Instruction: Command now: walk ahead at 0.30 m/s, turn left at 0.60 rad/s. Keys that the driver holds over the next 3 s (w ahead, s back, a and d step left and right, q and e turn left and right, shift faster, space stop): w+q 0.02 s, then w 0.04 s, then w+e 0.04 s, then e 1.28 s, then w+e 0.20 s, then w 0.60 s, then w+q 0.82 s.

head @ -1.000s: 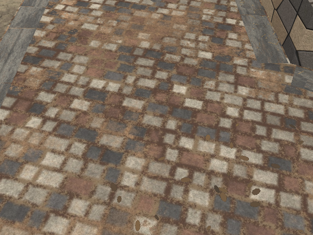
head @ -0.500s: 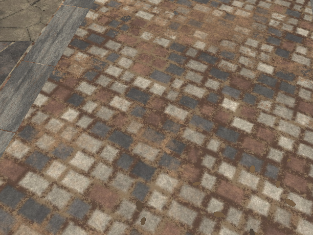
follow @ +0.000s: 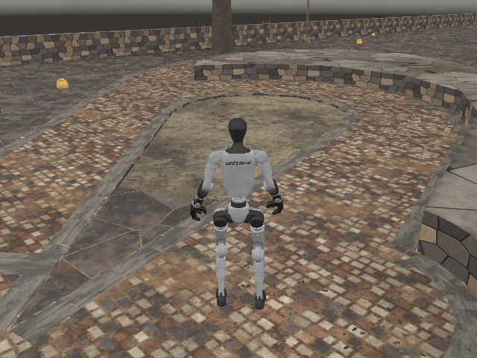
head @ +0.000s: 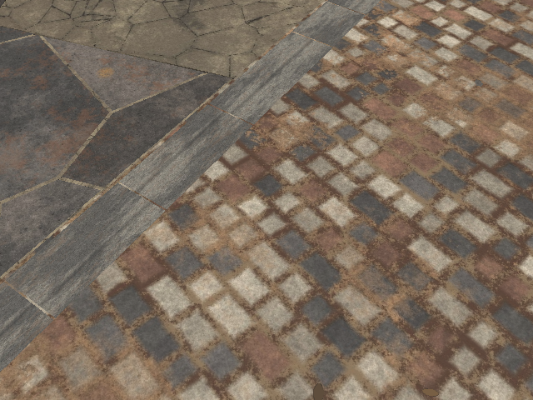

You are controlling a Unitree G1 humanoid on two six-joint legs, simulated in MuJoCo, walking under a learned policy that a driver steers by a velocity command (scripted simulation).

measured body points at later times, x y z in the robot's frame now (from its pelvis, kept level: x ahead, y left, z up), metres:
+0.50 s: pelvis +0.15 +0.02 -0.02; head +0.20 +0.02 +0.42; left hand +0.35 +0.27 -0.12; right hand +0.24 -0.27 -0.13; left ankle +0.00 +0.12 -0.71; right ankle +0.26 -0.06 -0.74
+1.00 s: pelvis +0.23 +0.07 +0.00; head +0.26 +0.09 +0.45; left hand +0.49 +0.28 -0.10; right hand +0.25 -0.24 -0.09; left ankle +0.29 +0.18 -0.74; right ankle +0.19 -0.05 -0.67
